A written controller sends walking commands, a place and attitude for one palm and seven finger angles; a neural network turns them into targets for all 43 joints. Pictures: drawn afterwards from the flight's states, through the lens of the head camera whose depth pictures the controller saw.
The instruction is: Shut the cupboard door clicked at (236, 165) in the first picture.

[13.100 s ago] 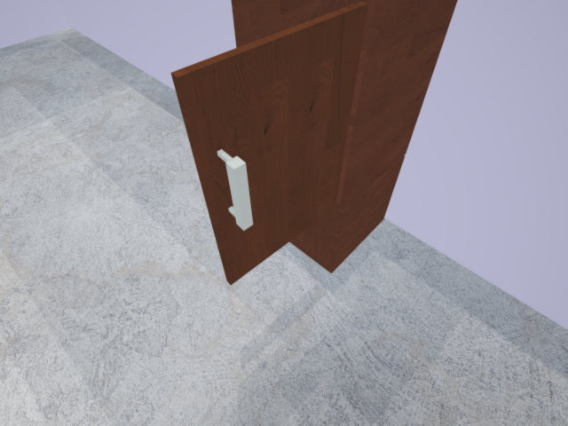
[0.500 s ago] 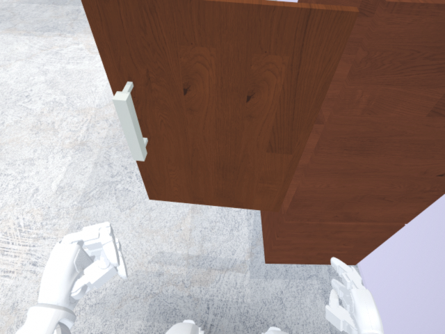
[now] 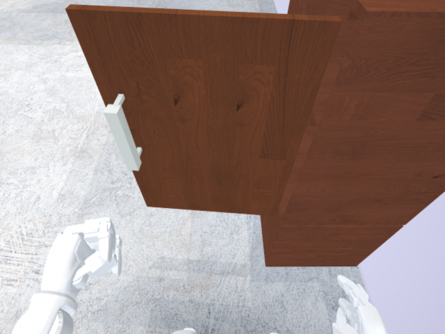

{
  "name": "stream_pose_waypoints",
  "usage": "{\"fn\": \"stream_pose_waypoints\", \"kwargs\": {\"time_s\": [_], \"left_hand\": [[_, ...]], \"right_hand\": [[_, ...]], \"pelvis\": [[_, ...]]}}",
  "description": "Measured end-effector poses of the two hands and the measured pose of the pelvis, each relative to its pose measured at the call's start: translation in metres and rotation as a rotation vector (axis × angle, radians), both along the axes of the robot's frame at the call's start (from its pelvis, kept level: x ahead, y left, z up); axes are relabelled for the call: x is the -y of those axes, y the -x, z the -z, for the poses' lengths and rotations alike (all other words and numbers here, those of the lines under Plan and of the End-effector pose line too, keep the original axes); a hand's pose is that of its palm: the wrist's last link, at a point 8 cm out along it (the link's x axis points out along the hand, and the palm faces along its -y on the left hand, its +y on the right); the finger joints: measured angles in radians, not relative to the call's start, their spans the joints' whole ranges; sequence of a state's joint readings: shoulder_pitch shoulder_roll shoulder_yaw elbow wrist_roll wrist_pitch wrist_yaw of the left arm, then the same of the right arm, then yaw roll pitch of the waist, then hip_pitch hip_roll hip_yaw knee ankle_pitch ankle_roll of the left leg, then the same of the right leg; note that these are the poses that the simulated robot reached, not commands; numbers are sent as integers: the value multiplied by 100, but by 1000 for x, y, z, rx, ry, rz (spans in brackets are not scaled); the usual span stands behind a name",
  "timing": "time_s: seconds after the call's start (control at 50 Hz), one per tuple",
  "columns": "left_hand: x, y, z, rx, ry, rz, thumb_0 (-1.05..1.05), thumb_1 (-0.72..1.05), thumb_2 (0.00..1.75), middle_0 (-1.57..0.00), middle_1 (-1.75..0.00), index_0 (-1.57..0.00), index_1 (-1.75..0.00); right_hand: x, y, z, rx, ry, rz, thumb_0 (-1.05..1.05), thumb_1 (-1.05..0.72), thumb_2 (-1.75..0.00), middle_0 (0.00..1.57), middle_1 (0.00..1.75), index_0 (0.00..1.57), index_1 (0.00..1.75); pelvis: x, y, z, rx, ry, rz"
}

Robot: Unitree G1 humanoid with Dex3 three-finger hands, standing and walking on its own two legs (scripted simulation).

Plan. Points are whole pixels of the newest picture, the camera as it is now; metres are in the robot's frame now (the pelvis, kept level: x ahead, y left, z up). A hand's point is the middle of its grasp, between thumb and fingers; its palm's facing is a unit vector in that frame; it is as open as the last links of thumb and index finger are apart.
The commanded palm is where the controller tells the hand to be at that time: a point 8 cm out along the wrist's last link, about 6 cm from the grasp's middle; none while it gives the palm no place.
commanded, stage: raise the hand and make a fist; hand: left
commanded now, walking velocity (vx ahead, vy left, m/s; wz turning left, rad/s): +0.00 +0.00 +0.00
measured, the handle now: (127, 134) +0.49 +0.24 +0.07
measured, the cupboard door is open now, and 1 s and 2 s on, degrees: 85 85 84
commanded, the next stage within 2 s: bring the fist close to the handle in 0.16 s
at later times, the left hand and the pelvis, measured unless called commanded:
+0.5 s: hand (118, 239) +0.25 +0.19 +0.07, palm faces -0.01 -1.00 -0.06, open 3.1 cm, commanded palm +0.24 +0.24 +0.07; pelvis +0.00 -0.01 +0.00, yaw +1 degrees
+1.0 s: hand (127, 191) +0.34 +0.19 +0.08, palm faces -0.02 -1.00 -0.04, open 3.1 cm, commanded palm +0.32 +0.24 +0.07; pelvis -0.01 +0.00 +0.00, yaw -1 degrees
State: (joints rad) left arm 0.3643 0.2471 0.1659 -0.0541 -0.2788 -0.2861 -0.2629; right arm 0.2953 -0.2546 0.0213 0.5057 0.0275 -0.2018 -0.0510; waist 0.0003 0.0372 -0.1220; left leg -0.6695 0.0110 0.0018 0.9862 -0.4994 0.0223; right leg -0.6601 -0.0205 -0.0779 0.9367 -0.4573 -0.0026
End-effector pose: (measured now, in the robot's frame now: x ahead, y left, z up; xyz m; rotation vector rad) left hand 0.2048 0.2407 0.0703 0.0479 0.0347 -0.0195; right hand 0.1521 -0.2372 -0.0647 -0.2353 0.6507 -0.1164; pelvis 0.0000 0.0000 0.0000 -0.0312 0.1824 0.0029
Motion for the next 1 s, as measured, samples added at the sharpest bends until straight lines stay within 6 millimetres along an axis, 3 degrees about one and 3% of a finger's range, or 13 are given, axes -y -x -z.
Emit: {"fn": "stream_pose_waypoints", "kwargs": {"time_s": [0.36,0.6,1.0], "left_hand": [[10,0,-1,27,-17,-6,2,90,90,-130,-150,-130,-150],[0,-50,-4,40,-6,10,2,90,90,-130,-150,-130,-150],[-7,-114,-7,59,4,7,2,90,90,-130,-150,-130,-150]], "right_hand": [[6,-13,2,32,-13,-18,1,-90,-90,20,30,21,30],[12,1,9,-29,-6,13,1,-90,-90,20,30,21,30],[20,37,18,-174,14,79,1,-90,-90,20,30,21,30]], "pelvis": [[11,1,3,-4,-5,-8],[11,3,0,-10,-8,-4],[4,5,-4,-24,-13,11]]}}
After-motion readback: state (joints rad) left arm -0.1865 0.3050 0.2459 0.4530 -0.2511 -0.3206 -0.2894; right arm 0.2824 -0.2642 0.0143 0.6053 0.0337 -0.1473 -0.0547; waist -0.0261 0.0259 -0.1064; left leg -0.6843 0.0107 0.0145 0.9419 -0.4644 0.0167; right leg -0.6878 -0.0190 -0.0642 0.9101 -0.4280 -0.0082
